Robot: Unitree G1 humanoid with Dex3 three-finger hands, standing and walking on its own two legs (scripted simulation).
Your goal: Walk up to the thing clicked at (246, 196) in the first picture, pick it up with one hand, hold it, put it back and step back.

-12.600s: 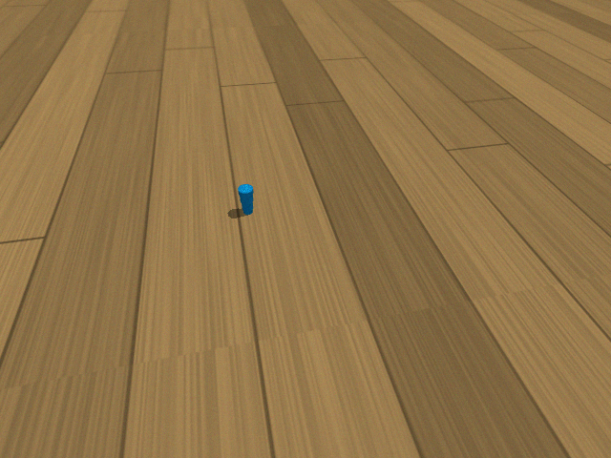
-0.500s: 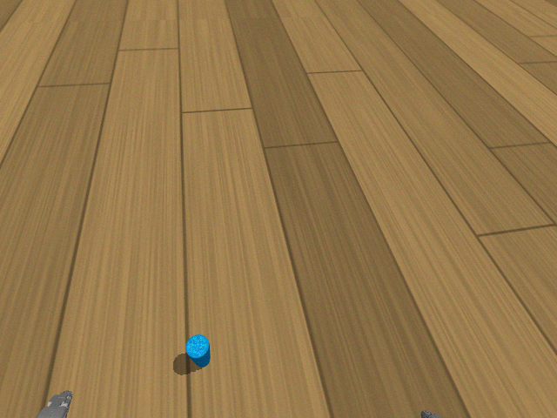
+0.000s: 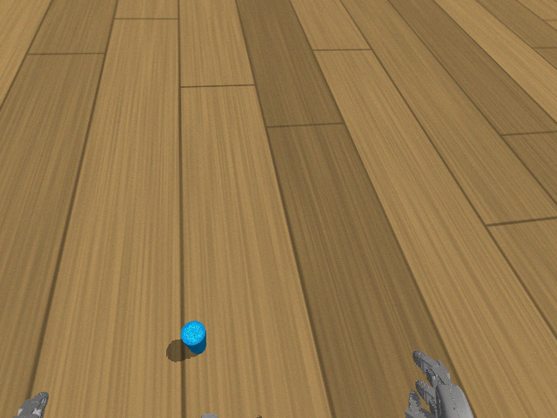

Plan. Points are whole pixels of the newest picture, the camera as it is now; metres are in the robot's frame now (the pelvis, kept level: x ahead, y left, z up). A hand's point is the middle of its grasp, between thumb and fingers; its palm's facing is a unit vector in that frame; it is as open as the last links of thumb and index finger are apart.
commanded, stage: go down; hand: left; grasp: from the side
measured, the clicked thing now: (196, 340) +0.44 +0.20 -0.63
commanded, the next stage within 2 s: none
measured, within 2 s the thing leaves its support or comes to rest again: neither
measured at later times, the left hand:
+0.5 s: hand (65, 408) +0.21 +0.32 -0.18, palm faces +0.17 -0.95 -0.26, open 17.5 cm
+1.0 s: hand (72, 356) +0.30 +0.37 -0.25, palm faces +0.22 -0.96 -0.17, open 17.1 cm
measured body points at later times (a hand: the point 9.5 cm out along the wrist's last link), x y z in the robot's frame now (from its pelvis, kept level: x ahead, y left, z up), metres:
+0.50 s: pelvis -0.05 +0.00 -0.10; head +0.09 +0.04 +0.33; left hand +0.20 +0.37 -0.17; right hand +0.14 -0.26 -0.18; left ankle +0.01 +0.12 -0.66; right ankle -0.02 -0.15 -0.66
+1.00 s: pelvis -0.08 -0.01 -0.22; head +0.12 +0.04 +0.18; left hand +0.28 +0.42 -0.24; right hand +0.05 -0.29 -0.33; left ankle +0.00 +0.12 -0.66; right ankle -0.02 -0.15 -0.66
